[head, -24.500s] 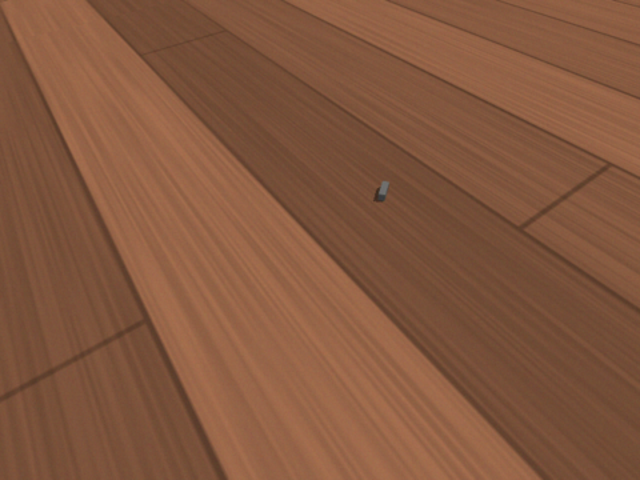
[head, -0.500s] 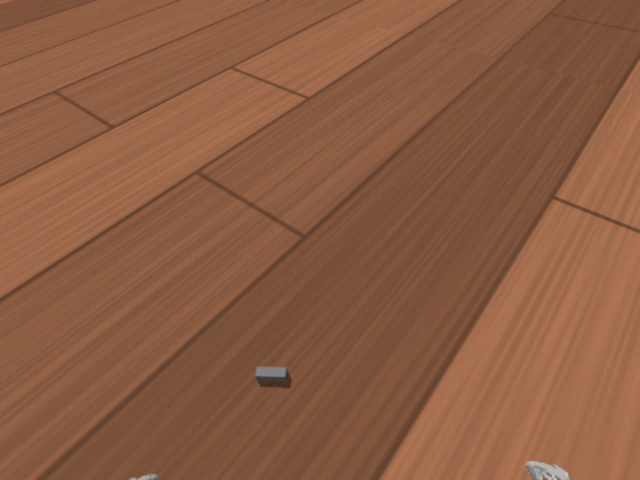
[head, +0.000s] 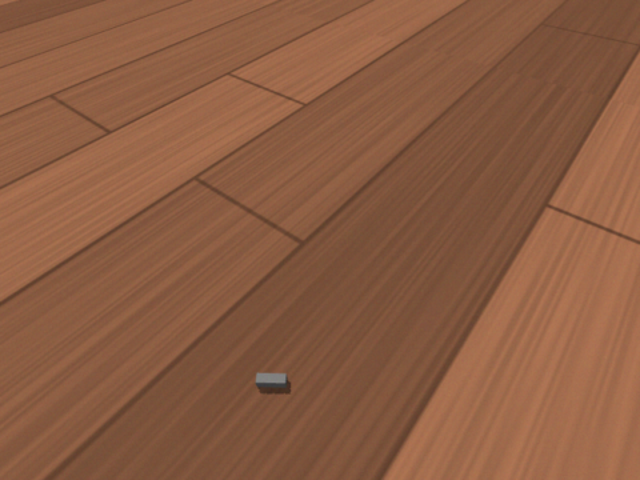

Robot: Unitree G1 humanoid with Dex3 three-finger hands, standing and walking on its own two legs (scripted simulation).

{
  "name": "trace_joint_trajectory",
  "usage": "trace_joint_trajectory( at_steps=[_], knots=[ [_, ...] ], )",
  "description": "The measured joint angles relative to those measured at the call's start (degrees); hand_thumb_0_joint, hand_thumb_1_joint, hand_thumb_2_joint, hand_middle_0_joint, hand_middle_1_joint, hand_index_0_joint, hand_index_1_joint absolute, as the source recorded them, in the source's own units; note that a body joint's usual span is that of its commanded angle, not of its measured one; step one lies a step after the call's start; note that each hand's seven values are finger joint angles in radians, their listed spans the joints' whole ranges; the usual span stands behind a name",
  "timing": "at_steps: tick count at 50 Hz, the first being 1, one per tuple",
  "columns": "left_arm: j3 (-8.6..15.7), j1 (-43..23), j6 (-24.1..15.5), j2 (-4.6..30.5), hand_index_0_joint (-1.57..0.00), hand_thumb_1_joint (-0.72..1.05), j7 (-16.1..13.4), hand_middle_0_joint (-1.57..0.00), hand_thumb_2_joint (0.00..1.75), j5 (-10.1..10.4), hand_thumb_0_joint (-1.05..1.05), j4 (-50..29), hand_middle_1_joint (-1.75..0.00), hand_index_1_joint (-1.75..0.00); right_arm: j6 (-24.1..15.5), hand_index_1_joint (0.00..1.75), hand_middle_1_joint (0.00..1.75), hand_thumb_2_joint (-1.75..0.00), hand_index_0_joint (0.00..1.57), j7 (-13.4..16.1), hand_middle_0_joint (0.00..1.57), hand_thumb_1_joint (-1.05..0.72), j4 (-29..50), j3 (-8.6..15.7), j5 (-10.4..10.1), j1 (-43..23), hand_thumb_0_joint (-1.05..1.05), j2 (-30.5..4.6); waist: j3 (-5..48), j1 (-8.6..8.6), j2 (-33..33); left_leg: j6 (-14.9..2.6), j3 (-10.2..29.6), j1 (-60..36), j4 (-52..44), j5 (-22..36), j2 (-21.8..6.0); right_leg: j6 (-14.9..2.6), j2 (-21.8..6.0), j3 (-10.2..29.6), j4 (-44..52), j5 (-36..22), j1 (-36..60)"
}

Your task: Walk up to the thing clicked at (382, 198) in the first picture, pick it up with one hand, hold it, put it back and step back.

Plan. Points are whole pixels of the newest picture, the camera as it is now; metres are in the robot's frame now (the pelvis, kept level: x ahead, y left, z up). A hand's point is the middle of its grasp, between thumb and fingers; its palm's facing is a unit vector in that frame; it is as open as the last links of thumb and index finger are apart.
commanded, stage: walk up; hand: left
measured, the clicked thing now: (271, 380) +0.55 +0.21 -0.76
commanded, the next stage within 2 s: stand in 0.62 s
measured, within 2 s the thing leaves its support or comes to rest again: neither
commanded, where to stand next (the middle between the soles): +0.16 -0.01 m, yaw -2 degrees
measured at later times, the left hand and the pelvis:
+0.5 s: hand out of the picture +0.11 +0.25 -0.16, palm faces +0.00 -0.94 -0.33, open 7.4 cm; pelvis +0.02 +0.00 +0.00, yaw +0 degrees
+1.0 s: hand out of the picture +0.10 +0.25 -0.15, palm faces -0.02 -0.94 -0.34, open 7.4 cm; pelvis +0.02 +0.00 +0.00, yaw +0 degrees
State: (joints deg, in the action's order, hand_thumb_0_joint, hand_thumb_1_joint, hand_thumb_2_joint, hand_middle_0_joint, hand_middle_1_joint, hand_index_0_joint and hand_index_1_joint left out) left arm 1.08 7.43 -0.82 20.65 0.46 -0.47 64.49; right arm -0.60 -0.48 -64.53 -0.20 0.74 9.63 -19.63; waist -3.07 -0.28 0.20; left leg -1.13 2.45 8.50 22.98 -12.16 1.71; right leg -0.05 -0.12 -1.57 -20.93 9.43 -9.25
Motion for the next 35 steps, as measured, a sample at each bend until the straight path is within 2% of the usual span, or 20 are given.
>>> trace_joint_trajectory(
  at_steps=[19,35],
  knots=[
    [-0.3,-3.6,-0.2,-1.6,-0.20,0.90,-0.5,-0.21,0.89,-0.2,0.00,1.8,-0.30,-0.30,-0.4,0.29,0.30,-0.90,0.20,0.4,0.20,-0.90,-0.4,0.6,-0.3,-5.8,0.00,0.5,0.6,-0.13,-0.1,-0.27,0.1,-2.7,-3.5,0.4,0.6,0.43,-0.6,0.0,1.8,0.6,2.0],
    [-0.2,-3.5,0.2,-1.2,-0.20,0.90,-0.8,-0.21,0.89,-0.1,0.00,1.7,-0.30,-0.30,0.0,0.29,0.30,-0.90,0.20,0.6,0.20,-0.90,-0.5,0.5,-0.4,-5.3,0.00,0.2,-0.1,0.18,-0.4,-0.15,-0.2,-4.4,-5.3,0.6,0.5,0.36,-0.6,0.3,2.6,0.8,3.2]
  ],
)
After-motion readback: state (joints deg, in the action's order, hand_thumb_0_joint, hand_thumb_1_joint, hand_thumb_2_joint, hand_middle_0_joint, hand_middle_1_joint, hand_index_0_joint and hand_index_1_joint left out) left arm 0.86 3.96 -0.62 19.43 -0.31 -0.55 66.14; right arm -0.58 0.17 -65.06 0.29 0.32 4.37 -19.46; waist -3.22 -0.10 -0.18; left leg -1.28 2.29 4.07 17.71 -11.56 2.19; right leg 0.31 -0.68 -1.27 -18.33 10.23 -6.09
